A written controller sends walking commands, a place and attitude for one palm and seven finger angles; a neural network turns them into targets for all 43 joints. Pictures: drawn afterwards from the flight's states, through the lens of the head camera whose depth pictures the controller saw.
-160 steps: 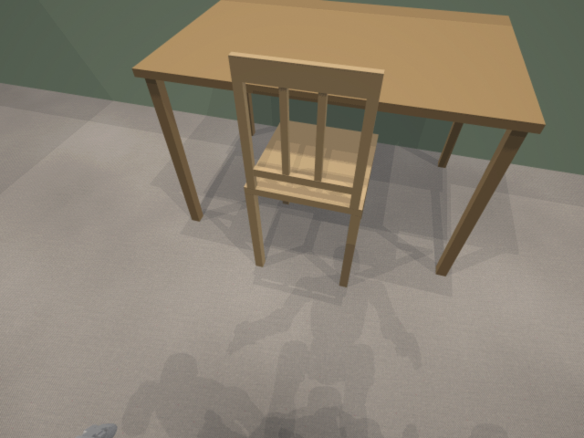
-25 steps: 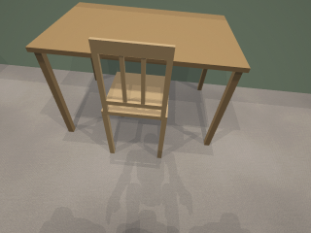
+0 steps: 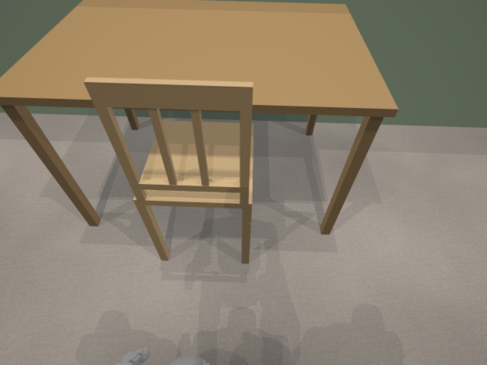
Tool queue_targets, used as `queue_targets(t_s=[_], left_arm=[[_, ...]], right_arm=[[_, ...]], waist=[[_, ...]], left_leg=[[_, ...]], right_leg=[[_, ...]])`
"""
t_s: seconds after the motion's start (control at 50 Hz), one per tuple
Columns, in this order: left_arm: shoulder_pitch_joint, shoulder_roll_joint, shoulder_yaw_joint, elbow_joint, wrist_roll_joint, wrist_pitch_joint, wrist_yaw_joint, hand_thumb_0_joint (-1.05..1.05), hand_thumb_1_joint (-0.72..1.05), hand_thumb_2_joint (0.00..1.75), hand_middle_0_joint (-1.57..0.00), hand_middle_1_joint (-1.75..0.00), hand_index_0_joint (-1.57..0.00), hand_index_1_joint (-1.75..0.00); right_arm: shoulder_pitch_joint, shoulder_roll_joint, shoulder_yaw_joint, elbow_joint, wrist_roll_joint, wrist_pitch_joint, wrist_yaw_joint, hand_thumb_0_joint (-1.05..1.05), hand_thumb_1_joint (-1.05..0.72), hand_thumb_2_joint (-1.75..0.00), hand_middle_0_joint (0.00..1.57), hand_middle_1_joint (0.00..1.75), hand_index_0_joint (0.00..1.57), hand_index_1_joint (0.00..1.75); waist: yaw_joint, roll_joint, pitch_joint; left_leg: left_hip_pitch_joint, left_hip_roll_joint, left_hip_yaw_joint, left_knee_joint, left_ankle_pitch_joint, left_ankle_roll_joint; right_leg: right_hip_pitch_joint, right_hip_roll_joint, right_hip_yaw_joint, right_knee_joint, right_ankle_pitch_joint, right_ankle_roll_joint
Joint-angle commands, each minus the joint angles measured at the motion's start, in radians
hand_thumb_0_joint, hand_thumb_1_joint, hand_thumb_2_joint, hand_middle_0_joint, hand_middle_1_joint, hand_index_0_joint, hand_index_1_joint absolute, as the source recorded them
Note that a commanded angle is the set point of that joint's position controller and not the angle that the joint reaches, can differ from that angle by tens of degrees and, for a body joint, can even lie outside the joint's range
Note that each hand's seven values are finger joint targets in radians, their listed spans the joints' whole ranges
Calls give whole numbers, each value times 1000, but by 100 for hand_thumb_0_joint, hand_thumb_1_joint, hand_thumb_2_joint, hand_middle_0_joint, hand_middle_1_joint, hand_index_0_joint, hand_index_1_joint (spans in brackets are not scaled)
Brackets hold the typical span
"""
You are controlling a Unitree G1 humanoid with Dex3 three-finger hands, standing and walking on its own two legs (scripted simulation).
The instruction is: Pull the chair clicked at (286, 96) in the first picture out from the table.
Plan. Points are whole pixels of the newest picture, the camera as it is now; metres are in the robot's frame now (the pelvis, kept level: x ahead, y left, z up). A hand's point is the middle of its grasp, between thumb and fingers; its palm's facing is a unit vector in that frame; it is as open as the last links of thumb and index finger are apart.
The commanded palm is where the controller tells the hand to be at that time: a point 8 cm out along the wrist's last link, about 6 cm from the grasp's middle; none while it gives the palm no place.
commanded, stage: take the last steps up to it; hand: left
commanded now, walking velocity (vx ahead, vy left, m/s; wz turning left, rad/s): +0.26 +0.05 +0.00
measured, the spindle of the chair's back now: (164, 149) +0.65 +0.22 -0.08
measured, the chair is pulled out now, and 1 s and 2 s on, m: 0.00 0.00 0.00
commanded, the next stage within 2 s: come to a stop and stand still in 0.28 s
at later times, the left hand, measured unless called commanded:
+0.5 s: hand (122, 364) +0.16 +0.23 -0.17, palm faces +0.05 -0.98 -0.17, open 7.4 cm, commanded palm none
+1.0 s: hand (115, 337) +0.21 +0.26 -0.17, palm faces +0.07 -0.98 -0.19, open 7.3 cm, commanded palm none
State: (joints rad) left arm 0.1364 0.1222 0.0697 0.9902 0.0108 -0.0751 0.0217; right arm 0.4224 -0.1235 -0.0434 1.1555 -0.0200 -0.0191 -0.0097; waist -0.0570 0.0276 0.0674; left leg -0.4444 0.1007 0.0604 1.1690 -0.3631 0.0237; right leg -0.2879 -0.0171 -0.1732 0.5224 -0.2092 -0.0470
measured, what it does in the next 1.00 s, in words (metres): walks ahead: left foot, then right foot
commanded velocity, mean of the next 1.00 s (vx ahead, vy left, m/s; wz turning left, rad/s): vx -0.02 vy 0.01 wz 0.00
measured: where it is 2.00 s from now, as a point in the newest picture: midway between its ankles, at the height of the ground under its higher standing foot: outside the picture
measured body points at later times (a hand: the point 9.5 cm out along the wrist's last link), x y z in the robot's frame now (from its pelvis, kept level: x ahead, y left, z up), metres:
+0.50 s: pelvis +0.15 +0.06 +0.01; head +0.17 +0.07 +0.46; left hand +0.16 +0.28 -0.15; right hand +0.16 -0.17 -0.14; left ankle +0.13 +0.14 -0.73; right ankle +0.19 -0.08 -0.69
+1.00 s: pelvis +0.14 +0.08 +0.01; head +0.16 +0.10 +0.45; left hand +0.20 +0.31 -0.16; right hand +0.18 -0.15 -0.14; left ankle +0.13 +0.16 -0.73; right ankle +0.16 -0.07 -0.70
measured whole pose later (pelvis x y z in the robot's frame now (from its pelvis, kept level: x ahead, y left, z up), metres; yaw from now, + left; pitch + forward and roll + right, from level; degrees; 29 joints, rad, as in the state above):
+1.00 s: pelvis +0.14 +0.08 +0.01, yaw +0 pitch -1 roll -1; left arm 0.16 0.18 0.07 1.04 0.02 0.06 0.04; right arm 0.23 -0.13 -0.04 1.05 -0.02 0.01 -0.04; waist 0.00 -0.04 0.06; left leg -0.20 -0.01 0.09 0.51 -0.29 0.06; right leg -0.39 -0.03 0.02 0.82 -0.39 0.01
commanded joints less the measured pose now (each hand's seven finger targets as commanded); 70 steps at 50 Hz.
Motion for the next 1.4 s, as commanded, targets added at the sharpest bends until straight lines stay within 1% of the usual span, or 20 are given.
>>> queue_targets(t_s=[0.0, 0.08, 0.16, 0.18, 0.2, 0.22, 0.32, 0.44, 0.54, 0.58, 0.64, 0.68, 0.76, 0.82, 0.88, 0.96, 1.1, 1.2, 1.24, 1.38], left_arm=[[110, 126, 19, -4, 21, 5, 0, 0, 90, 90, -20, -30, -20, -30], [154, 182, 22, 8, 20, 14, -14, 0, 90, 90, -20, -30, -20, -30], [148, 189, 24, 15, 13, 36, -21, 0, 90, 90, -20, -30, -20, -30], [167, 155, 16, 7, 15, 43, -25, 0, 90, 90, -20, -30, -20, -30], [151, 96, 7, -18, 6, 44, -31, 0, 90, 90, -20, -30, -20, -30], [105, 108, 6, -55, 14, 33, -31, 0, 90, 90, -20, -30, -20, -30], [185, 102, -1, 32, 16, 40, -32, 0, 90, 90, -20, -30, -20, -30], [205, 52, -32, 69, 7, 72, -1, 0, 90, 90, -20, -30, -20, -30], [242, 125, -22, 83, 11, 68, 17, 0, 90, 90, -20, -30, -20, -30], [229, 179, -14, 76, 10, 66, 19, 0, 90, 90, -20, -30, -20, -30], [194, 195, -4, 69, 8, 67, 29, 0, 90, 90, -20, -30, -20, -30], [172, 191, 0, 57, 12, 74, 35, 0, 90, 90, -20, -30, -20, -30], [111, 204, 22, 21, 22, 88, 37, 0, 90, 90, -20, -30, -20, -30], [61, 191, 22, 5, 12, 99, 32, 0, 90, 90, -20, -30, -20, -30], [35, 108, 3, -24, 9, 124, 25, 0, 90, 90, -20, -30, -20, -30], [107, 103, 4, 26, 11, 123, 21, 0, 90, 90, -20, -30, -20, -30], [108, 98, -24, 41, 2, 104, 21, 0, 90, 90, -20, -30, -20, -30], [159, 135, -39, 101, 4, 77, 24, 0, 90, 90, -20, -30, -20, -30], [148, 117, -47, 111, 0, 65, 21, 0, 90, 90, -20, -30, -20, -30], [197, 110, -50, 130, 2, 72, 19, 0, 90, 90, -20, -30, -20, -30]], right_arm=[[65, 1, -15, -79, -10, 2, 12, 0, -90, -90, 20, 30, 20, 30], [-37, -26, -15, -134, -8, -13, 25, 0, -90, -90, 20, 30, 20, 30], [-3, -80, -15, -131, -9, -33, 19, 0, -90, -90, 20, 30, 20, 30], [51, -131, -24, -122, -11, -38, 11, 0, -90, -90, 20, 30, 20, 30], [125, -227, -42, -117, -23, -42, 2, 0, -90, -90, 20, 30, 20, 30], [143, -263, -43, -126, -20, -34, -6, 0, -90, -90, 20, 30, 20, 30], [-65, -147, 4, -151, -1, -67, -26, 0, -90, -90, 20, 30, 20, 30], [-101, -137, 15, -111, 2, -42, -38, 0, -90, -90, 20, 30, 20, 30], [-102, -110, -3, -87, 14, -9, -45, 0, -90, -90, 20, 30, 20, 30], [-69, -86, -14, -91, 19, 4, -38, 0, -90, -90, 20, 30, 20, 30], [-41, -60, -23, -87, 23, 35, -37, 0, -90, -90, 20, 30, 20, 30], [-73, -55, -26, -96, 19, 42, -39, 0, -90, -90, 20, 30, 20, 30], [-86, -52, -28, -115, 18, 48, -36, 0, -90, -90, 20, 30, 20, 30], [-21, -45, -23, -98, 12, 38, -31, 0, -90, -90, 20, 30, 20, 30], [-120, -158, -28, -147, -7, 18, -29, 0, -90, -90, 20, 30, 20, 30], [-202, -140, -8, -161, -6, 10, -48, 0, -90, -90, 20, 30, 20, 30], [-114, -155, -12, -108, 3, 8, -43, 0, -90, -90, 20, 30, 20, 30], [-136, -100, 6, -94, 20, 7, -27, 0, -90, -90, 20, 30, 20, 30], [-131, -118, 7, -75, 15, 9, -27, 0, -90, -90, 20, 30, 20, 30], [-110, -112, 17, -32, 13, 17, -23, 0, -90, -90, 20, 30, 20, 30]], waist=[[5, -130, 3], [48, -141, -9], [17, -84, -5], [-4, 47, -10], [-34, 280, 5], [-38, 255, 16], [61, 61, -57], [73, 56, -56], [82, 15, -43], [57, 5, -44], [44, -235, -159], [64, -223, -153], [61, -199, -145], [26, -192, -129], [49, 248, -5], [88, 84, 0], [50, 82, -79], [44, -9, -30], [34, -127, -51], [45, -64, 41]], left_leg=[[39, 50, -6, -192, 83, -22], [63, 0, 42, -405, 83, -24], [299, -55, 84, -651, 99, -29], [375, 2, -20, -740, 14, -7], [427, 221, -336, -912, -62, 90], [411, 319, -501, -994, -47, 188], [368, 182, -130, -926, 554, 157], [298, 154, -28, -850, 833, 135], [251, 71, -30, -716, 559, 30], [185, -12, -16, -676, 314, -12], [208, -62, 12, -513, 35, -43], [145, -74, -8, -404, -161, -46], [134, -80, -35, -412, -149, -52], [307, -76, -4, -698, 95, -47], [138, 211, -337, -970, 282, 84], [198, 142, -199, -906, 449, 132], [383, 129, -203, -848, 602, 137], [294, 0, -123, -853, 273, -3], [348, 4, -108, -849, 261, -6], [291, -7, -109, -904, 59, -4]], right_leg=[[-153, -268, 201, -381, -119, -121], [-59, -253, 210, -354, -180, -121], [-112, -186, 162, -193, -266, -76], [-177, -128, 127, -30, -263, -47], [-321, -12, 16, 270, -298, 8], [-410, 5, 68, 473, -368, 7], [-316, -86, 147, 597, -103, 41], [-70, -53, 119, 237, -58, 65], [108, -85, 185, -65, 354, 48], [144, -200, 268, -6, 691, -16], [156, -297, 342, -57, 807, -117], [174, -328, 356, -88, 822, -167], [138, -309, 331, -99, 669, -166], [-1, -237, 286, -77, 293, -73], [-79, -9, 138, 202, -240, 63], [-111, -10, 220, 422, -205, 63], [20, -27, 155, 24, -160, 69], [100, -129, 257, -196, 103, 15], [65, -112, 258, -210, 72, 21], [-4, -89, 256, -253, -149, 26]])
